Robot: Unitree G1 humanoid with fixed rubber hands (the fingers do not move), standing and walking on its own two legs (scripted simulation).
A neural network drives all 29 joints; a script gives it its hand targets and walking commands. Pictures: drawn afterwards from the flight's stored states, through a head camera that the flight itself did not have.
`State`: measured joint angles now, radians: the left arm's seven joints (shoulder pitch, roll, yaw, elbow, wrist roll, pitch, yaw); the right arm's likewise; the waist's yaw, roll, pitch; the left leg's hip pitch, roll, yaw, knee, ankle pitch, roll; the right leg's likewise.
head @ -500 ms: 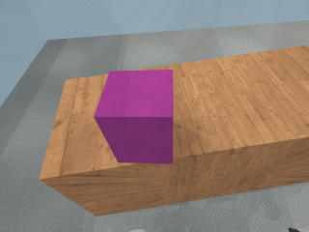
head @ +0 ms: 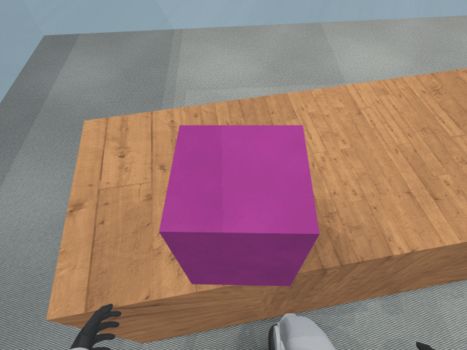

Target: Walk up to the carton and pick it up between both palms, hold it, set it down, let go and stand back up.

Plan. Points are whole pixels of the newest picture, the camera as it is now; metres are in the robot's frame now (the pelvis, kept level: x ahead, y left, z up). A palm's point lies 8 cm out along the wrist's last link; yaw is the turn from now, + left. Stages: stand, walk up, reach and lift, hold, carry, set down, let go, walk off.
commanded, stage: walk up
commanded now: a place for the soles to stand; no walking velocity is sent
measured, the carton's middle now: (240, 214) +0.33 -0.01 +0.01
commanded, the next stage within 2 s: none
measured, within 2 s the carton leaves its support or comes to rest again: neither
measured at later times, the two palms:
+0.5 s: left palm out of the picture +0.08 +0.30 -0.09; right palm (452, 349) +0.10 -0.32 -0.07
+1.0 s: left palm out of the picture +0.02 +0.23 -0.07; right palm out of the picture +0.05 -0.37 -0.09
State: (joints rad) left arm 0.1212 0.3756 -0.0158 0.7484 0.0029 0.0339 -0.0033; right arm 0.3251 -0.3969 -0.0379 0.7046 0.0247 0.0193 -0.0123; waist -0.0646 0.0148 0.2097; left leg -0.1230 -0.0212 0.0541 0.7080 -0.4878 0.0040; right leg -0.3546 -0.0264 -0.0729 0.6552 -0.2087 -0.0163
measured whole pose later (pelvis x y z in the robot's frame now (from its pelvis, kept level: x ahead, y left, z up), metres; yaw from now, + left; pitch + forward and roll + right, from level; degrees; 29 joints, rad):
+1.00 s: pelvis -0.04 -0.08 +0.03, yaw +7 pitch -3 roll +1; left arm 0.07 0.33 0.02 1.06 -0.01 -0.02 0.00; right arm 0.20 -0.37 -0.02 1.04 0.01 -0.02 -0.02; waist 0.01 0.01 0.06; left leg -0.09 0.00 -0.10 0.34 -0.21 -0.03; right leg -0.20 0.05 -0.10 0.32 -0.08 -0.10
